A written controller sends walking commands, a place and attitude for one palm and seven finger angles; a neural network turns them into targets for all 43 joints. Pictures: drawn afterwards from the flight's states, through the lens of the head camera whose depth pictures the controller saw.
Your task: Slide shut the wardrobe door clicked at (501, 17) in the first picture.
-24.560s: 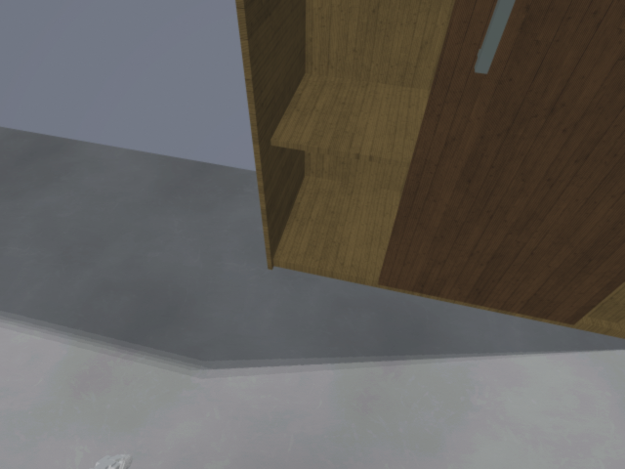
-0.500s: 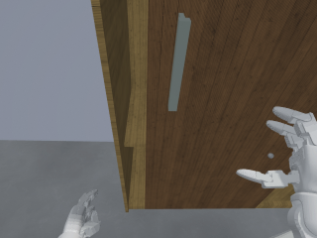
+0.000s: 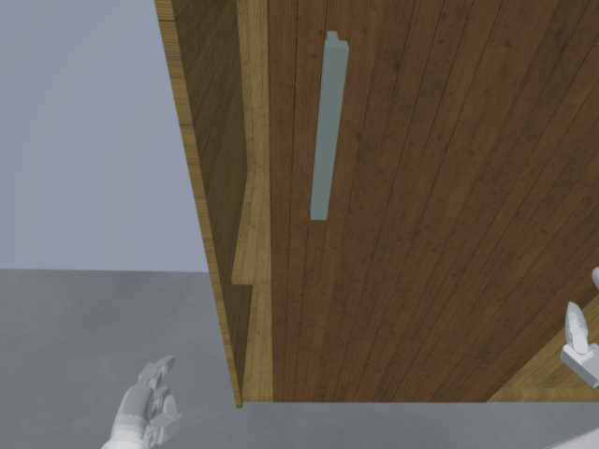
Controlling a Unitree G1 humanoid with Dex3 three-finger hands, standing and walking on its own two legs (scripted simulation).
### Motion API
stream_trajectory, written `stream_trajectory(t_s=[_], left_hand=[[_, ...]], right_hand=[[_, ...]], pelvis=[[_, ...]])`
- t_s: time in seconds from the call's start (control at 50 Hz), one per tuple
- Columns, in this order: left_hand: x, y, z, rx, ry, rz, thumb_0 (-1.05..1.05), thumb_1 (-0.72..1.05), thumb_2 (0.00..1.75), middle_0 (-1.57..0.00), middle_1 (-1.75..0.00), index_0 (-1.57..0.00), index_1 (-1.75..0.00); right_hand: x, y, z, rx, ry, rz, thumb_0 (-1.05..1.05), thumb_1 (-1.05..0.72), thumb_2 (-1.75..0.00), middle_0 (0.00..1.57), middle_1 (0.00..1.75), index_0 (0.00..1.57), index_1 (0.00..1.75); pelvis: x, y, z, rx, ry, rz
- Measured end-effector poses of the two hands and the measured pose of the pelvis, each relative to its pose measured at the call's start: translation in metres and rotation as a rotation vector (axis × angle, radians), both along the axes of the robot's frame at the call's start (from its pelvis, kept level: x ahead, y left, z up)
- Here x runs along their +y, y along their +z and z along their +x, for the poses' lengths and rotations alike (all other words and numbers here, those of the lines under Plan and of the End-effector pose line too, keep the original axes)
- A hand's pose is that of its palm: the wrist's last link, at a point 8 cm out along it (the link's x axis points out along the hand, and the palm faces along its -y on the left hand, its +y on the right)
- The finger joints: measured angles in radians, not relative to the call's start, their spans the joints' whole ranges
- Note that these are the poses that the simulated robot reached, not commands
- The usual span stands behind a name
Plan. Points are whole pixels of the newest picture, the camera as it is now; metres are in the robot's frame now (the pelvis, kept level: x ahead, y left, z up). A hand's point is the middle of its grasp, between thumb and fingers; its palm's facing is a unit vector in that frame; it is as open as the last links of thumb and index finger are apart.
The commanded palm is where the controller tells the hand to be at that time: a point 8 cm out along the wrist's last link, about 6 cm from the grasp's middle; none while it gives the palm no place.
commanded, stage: draw the hand back to the body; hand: right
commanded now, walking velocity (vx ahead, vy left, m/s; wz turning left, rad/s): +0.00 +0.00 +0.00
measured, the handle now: (324, 135) +0.42 -0.03 +0.25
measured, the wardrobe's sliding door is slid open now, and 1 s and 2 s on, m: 0.10 0.10 0.10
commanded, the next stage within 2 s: step back with the hand held close in 0.32 s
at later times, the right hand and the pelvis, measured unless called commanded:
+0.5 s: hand (566, 339) +0.19 -0.26 +0.16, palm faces +0.47 +0.81 -0.36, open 7.4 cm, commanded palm +0.14 -0.29 +0.18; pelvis +0.00 +0.01 +0.00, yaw +0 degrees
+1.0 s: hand out of the picture +0.14 -0.28 +0.17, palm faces +0.44 +0.79 -0.43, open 7.4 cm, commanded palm +0.08 -0.32 +0.18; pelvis -0.07 -0.02 -0.01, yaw +1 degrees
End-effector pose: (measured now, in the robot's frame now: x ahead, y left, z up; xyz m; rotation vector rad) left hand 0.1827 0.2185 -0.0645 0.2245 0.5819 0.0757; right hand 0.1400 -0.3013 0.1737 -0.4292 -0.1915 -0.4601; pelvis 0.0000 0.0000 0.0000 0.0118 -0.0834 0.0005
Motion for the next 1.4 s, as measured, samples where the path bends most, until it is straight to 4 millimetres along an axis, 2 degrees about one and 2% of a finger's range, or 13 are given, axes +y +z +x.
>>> stream_trajectory(t_s=[0.14,0.28,0.46,0.54,0.6,0.72,0.84,1.04,1.24,1.4], left_hand=[[-0.006,0.004,0.011,-0.015,-0.042,0.005,0.01,0.91,0.90,-0.20,-0.30,-0.20,-0.30],[-0.007,0.001,0.009,-0.006,-0.037,-0.012,0.01,0.91,0.90,-0.21,-0.30,-0.20,-0.30],[0.005,-0.007,-0.006,0.040,-0.002,-0.010,0.01,0.90,0.90,-0.21,-0.30,-0.20,-0.30],[0.011,-0.010,-0.014,0.079,0.009,0.008,0.01,0.91,0.90,-0.21,-0.30,-0.20,-0.30],[0.014,-0.011,-0.023,0.107,0.040,0.022,0.01,0.91,0.90,-0.21,-0.30,-0.20,-0.30],[0.014,-0.009,-0.043,0.124,0.116,0.035,0.01,0.91,0.90,-0.20,-0.30,-0.20,-0.30],[0.002,-0.007,-0.064,0.126,0.132,0.041,0.01,0.91,0.90,-0.20,-0.30,-0.20,-0.30],[-0.017,-0.015,-0.094,0.101,0.068,0.033,0.01,0.91,0.90,-0.21,-0.30,-0.20,-0.30],[-0.017,-0.020,-0.127,0.113,0.060,0.060,0.01,0.90,0.90,-0.21,-0.30,-0.20,-0.30],[-0.014,-0.025,-0.139,0.100,0.036,0.078,0.01,0.90,0.90,-0.21,-0.30,-0.20,-0.30]], right_hand=[[0.001,-0.001,-0.001,-0.016,-0.028,0.033,0.01,-0.83,-0.87,0.21,0.34,0.21,0.33],[0.008,0.001,0.002,-0.016,-0.006,0.025,0.01,-0.88,-0.89,0.21,0.31,0.21,0.31],[0.011,-0.003,0.003,0.019,-0.008,0.027,0.01,-0.89,-0.90,0.21,0.31,0.21,0.30],[0.006,0.009,0.006,-0.025,-0.005,-0.039,0.01,-0.89,-0.90,0.21,0.31,0.21,0.30],[0.003,0.011,0.011,-0.027,0.022,-0.075,0.01,-0.89,-0.90,0.21,0.31,0.21,0.30],[0.001,0.001,0.011,0.034,0.107,-0.101,0.01,-0.89,-0.90,0.21,0.31,0.21,0.30],[-0.008,0.002,-0.006,0.005,0.131,-0.132,0.01,-0.89,-0.90,0.22,0.31,0.21,0.30],[-0.019,0.006,-0.054,-0.131,0.077,-0.146,0.01,-0.89,-0.90,0.22,0.31,0.21,0.30],[-0.024,0.006,-0.085,-0.177,0.078,-0.171,0.01,-0.88,-0.90,0.22,0.31,0.21,0.30],[-0.029,0.007,-0.113,-0.212,0.052,-0.223,0.01,-0.88,-0.90,0.22,0.31,0.21,0.30]], pelvis=[[0.002,0.000,0.002,-0.002,-0.012,0.001],[0.006,0.000,0.002,-0.005,-0.010,0.002],[0.010,0.001,0.001,-0.006,-0.007,0.002],[0.009,0.000,-0.004,0.031,-0.002,0.011],[0.004,0.000,-0.010,0.060,0.008,0.011],[-0.010,-0.002,-0.022,0.085,0.029,-0.002],[-0.019,-0.006,-0.040,0.082,0.030,-0.008],[-0.022,-0.017,-0.074,0.073,0.008,0.010],[-0.027,-0.021,-0.101,0.070,-0.032,0.029],[-0.024,-0.029,-0.120,0.058,-0.054,0.026]])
